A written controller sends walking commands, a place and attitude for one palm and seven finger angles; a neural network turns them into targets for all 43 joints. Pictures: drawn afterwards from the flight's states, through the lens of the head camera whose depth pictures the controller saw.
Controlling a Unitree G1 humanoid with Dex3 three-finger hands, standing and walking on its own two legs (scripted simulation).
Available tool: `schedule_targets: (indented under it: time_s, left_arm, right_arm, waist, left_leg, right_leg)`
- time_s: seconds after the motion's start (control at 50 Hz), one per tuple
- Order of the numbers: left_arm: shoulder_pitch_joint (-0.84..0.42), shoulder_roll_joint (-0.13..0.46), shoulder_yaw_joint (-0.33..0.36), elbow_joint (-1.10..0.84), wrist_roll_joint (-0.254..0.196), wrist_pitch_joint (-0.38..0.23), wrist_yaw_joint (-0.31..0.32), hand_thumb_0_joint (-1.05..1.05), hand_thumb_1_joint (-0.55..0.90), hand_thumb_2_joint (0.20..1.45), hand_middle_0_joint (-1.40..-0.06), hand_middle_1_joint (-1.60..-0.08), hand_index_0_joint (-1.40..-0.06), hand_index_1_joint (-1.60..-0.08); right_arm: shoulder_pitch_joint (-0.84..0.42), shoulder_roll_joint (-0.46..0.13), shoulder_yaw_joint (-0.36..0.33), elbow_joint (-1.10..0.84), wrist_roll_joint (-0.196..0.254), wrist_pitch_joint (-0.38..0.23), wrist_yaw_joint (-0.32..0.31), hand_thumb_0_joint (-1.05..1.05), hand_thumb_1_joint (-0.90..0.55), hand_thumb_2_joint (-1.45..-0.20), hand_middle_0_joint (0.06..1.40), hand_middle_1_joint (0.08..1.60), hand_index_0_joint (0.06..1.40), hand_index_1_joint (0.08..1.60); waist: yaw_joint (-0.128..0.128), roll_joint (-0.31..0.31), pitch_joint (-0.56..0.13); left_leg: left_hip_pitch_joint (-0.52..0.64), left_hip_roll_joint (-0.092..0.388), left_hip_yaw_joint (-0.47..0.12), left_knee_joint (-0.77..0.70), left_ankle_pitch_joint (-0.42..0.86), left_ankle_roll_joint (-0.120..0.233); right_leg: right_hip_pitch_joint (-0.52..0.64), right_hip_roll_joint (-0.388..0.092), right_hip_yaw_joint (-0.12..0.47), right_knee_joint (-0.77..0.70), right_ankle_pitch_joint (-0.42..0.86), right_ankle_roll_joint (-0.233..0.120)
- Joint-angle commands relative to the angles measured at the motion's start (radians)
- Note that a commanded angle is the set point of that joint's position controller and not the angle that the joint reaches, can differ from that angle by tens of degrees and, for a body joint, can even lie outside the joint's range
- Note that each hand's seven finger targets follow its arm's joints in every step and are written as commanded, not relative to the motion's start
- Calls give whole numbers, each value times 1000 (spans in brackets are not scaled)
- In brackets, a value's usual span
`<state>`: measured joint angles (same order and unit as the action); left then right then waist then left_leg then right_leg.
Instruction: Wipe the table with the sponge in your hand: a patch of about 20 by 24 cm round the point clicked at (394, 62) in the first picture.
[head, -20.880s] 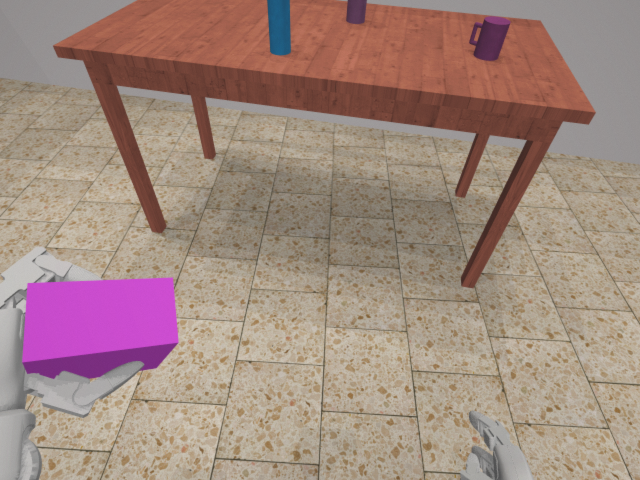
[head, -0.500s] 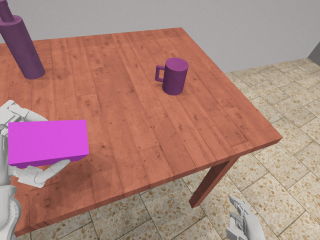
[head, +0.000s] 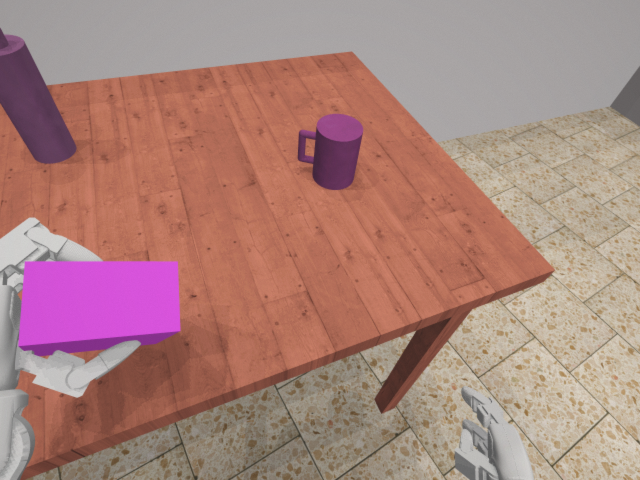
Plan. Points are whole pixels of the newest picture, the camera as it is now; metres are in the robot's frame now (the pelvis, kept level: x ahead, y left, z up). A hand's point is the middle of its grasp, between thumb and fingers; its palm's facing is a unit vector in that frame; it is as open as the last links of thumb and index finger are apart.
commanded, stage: look again from close up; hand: left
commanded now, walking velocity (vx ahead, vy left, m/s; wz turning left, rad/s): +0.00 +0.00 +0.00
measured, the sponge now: (123, 309) +0.23 +0.22 +0.14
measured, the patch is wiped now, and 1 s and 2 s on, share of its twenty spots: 0.00 0.00 0.00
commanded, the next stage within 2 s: turn the palm down, sponge in hand in 0.02 s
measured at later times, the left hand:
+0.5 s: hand (92, 327) +0.20 +0.23 +0.16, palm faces +0.32 -0.74 -0.59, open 10.2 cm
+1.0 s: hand (106, 281) +0.22 +0.21 +0.20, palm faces +0.39 -0.44 -0.81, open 10.1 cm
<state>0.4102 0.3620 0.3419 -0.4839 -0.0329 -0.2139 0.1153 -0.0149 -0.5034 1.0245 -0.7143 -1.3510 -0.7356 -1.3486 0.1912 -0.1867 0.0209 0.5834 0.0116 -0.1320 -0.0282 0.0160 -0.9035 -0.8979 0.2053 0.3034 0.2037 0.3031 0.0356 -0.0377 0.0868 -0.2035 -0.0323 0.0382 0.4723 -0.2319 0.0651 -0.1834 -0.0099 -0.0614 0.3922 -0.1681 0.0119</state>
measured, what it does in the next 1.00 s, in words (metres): shifts its weight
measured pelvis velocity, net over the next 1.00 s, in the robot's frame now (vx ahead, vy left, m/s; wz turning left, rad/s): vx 0.01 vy -0.08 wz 0.03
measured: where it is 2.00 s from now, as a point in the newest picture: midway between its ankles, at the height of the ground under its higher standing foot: outside the picture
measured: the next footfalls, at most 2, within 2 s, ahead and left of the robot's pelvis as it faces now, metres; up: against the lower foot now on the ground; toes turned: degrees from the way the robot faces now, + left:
none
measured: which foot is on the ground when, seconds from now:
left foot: down 0.00-1.00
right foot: down 0.00-1.00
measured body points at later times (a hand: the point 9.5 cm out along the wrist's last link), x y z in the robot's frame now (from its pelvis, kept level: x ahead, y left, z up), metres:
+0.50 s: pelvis -0.01 -0.04 -0.01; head -0.01 -0.05 +0.44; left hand +0.18 +0.26 +0.20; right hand +0.22 -0.23 -0.07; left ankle +0.02 +0.07 -0.74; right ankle +0.03 -0.13 -0.74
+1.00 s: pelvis +0.01 -0.08 -0.02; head +0.00 -0.12 +0.42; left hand +0.20 +0.23 +0.24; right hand +0.22 -0.31 -0.11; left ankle +0.02 +0.07 -0.74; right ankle +0.03 -0.13 -0.74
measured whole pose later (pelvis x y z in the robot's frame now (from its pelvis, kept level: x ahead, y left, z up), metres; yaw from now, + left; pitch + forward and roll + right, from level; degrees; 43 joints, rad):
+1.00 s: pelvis +0.01 -0.08 -0.02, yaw +2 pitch -1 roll +1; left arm 0.25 0.70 0.36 -0.42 0.18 0.19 0.01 -0.01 -0.50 1.03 -0.71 -1.35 -0.74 -1.34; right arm 0.18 -0.29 0.01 0.58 0.04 0.00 -0.10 0.02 -0.90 -0.90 0.20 0.30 0.20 0.30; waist 0.09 0.07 -0.04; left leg -0.34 0.02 -0.03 0.69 -0.34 -0.04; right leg -0.35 0.06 -0.09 0.70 -0.35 -0.10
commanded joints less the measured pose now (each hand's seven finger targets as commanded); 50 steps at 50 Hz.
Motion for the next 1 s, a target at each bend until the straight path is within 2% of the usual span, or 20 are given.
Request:
schedule_targets:
  time_s: [0.0,0.08,0.1,0.12,0.14,0.16,0.18,0.22,0.3,0.38,0.4,0.46,0.52,0.64,0.7,0.76,0.8,0.86,0.9,0.98]
  left_arm:
    - [-61,161,126,-188,-7,-55,17,0,100,1300,-1200,-1600,-1200,-1600]
    - [-83,147,95,-202,-7,-55,12,0,100,1300,-1200,-1600,-1200,-1600]
    - [-1016,936,391,-592,31,-210,24,0,100,1300,-1200,-1600,-1200,-1600]
    - [-664,469,289,-51,99,4,1,0,100,1300,-1200,-1600,-1200,-1600]
    - [-499,365,156,30,53,54,4,0,100,1300,-1200,-1600,-1200,-1600]
    - [-437,340,194,-27,42,84,-5,0,100,1300,-1200,-1600,-1200,-1600]
    - [-424,262,132,-40,-7,139,-40,0,100,1300,-1200,-1600,-1200,-1600]
    - [-340,223,78,-47,-45,259,-90,0,100,1300,-1200,-1600,-1200,-1600]
    - [-227,315,69,-115,56,400,-135,0,100,1300,-1200,-1600,-1200,-1600]
    - [-220,413,221,-226,56,284,-98,0,100,1300,-1200,-1600,-1200,-1600]
    - [-264,471,287,-268,32,257,-80,0,100,1300,-1200,-1600,-1200,-1600]
    - [-329,431,266,-210,37,159,-14,0,100,1300,-1200,-1600,-1200,-1600]
    - [-441,461,218,-118,112,195,20,0,100,1300,-1200,-1600,-1200,-1600]
    - [-463,480,50,-13,192,406,-119,0,100,1300,-1200,-1600,-1200,-1600]
    - [-448,538,89,-35,198,400,-184,0,100,1300,-1200,-1600,-1200,-1600]
    - [-388,594,185,-78,194,310,-189,0,100,1300,-1200,-1600,-1200,-1600]
    - [-332,682,307,-83,186,284,-155,0,100,1300,-1200,-1600,-1200,-1600]
    - [-305,612,282,-85,182,293,-92,0,100,1300,-1200,-1600,-1200,-1600]
    - [-284,635,289,-27,208,353,-55,0,100,1300,-1200,-1600,-1200,-1600]
    - [-290,634,198,-19,278,489,-55,0,100,1300,-1200,-1600,-1200,-1600]
  right_arm:
    - [-103,-136,-56,-159,12,-58,-7,0,-900,-900,200,300,200,300]
    - [-86,-135,-55,-165,8,-52,-9,0,-900,-900,200,300,200,300]
    - [101,-208,95,-254,75,-3,-83,0,-900,-900,200,300,200,300]
    - [-99,-142,-47,-166,-49,-13,-55,0,-900,-900,200,300,200,300]
    - [-116,-176,-33,-182,-47,-29,0,0,-900,-900,200,300,200,300]
    - [-112,-208,-51,-161,-44,-21,17,0,-900,-900,200,300,200,300]
    - [-137,-191,-39,-176,-32,-20,10,0,-900,-900,200,300,200,300]
    - [-160,-196,-25,-169,-6,-6,14,0,-900,-900,200,300,200,300]
    - [-238,-202,-3,-223,36,38,26,0,-900,-900,200,300,200,300]
    - [-208,-192,-14,-226,2,45,-7,0,-900,-900,200,300,200,300]
    - [-250,-193,-11,-231,15,44,-13,0,-900,-900,200,300,200,300]
    - [-192,-168,-19,-174,-3,25,-35,0,-900,-900,200,300,200,300]
    - [-179,-167,-19,-148,-1,27,-41,0,-900,-900,200,300,200,300]
    - [-225,-192,-6,-180,24,68,-78,0,-900,-900,200,300,200,300]
    - [-264,-178,-1,-201,46,54,-88,0,-900,-900,200,300,200,300]
    - [-203,-178,-17,-197,24,46,-92,0,-900,-900,200,300,200,300]
    - [-224,-171,-19,-192,31,29,-83,0,-900,-900,200,300,200,300]
    - [-166,-175,-34,-176,24,45,-72,0,-900,-900,200,300,200,300]
    - [-190,-187,-40,-171,32,57,-63,0,-900,-900,200,300,200,300]
    - [-176,-223,-47,-193,29,106,-74,0,-900,-900,200,300,200,300]
  waist:
    - [-14,92,-160]
    - [-15,95,-136]
    - [-124,310,-244]
    - [66,328,-393]
    - [10,210,-249]
    - [38,217,-328]
    - [42,282,-324]
    - [71,238,-270]
    - [44,74,-204]
    - [38,-53,-220]
    - [45,-18,-257]
    - [41,124,-225]
    - [25,283,-212]
    - [10,147,-203]
    - [26,30,-197]
    - [52,-55,-253]
    - [87,12,-283]
    - [82,89,-286]
    - [91,150,-265]
    - [69,52,-256]
  left_leg:
    - [-40,108,-100,-135,47,-64]
    - [-82,115,-120,-154,12,-59]
    - [-282,123,-193,-127,-279,-6]
    - [38,49,-132,-84,70,-102]
    - [-1,49,-160,-98,272,-140]
    - [104,71,-140,-42,360,-133]
    - [148,64,-130,-31,375,-122]
    - [100,65,-112,-45,277,-117]
    - [-2,54,-91,-47,79,-56]
    - [-19,54,-97,-20,15,-42]
    - [-16,43,-95,-20,-80,-41]
    - [-34,38,-85,6,-83,-52]
    - [-74,20,-68,31,-114,-51]
    - [-94,21,-41,86,-66,-31]
    - [-108,28,-51,128,-48,-34]
    - [-138,40,-69,162,-1,-39]
    - [-155,37,-70,185,17,-55]
    - [-172,45,-69,203,54,-66]
    - [-194,40,-68,217,52,-77]
    - [-220,53,-75,212,48,-67]
  right_leg:
    - [107,-40,75,-28,87,-27]
    - [124,-49,74,-32,68,-29]
    - [167,3,77,159,-176,46]
    - [34,11,22,147,-23,-65]
    - [-35,29,-36,121,0,-66]
    - [-66,42,-24,140,52,-63]
    - [-89,25,0,127,45,-60]
    - [-59,12,-18,118,46,-66]
    - [-68,26,-20,114,21,-51]
    - [-110,30,-24,115,-52,-30]
    - [-123,36,-3,116,-122,-27]
    - [-150,28,1,113,-137,-30]
    - [-150,4,25,104,-159,-43]
    - [-118,-37,103,44,-203,-26]
    - [-100,-56,180,12,-278,-17]
    - [-55,-81,195,44,-170,6]
    - [-21,-93,236,58,-130,-1]
    - [-5,-117,237,94,42,5]
    - [0,-131,297,93,79,0]
    - [8,-146,287,133,162,27]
